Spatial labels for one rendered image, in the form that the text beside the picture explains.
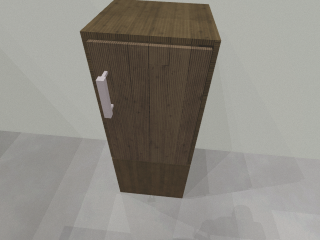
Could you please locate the handle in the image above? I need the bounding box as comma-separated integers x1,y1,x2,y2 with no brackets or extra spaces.
96,71,114,119

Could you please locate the cupboard door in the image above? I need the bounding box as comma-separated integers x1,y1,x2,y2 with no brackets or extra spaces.
86,39,213,166

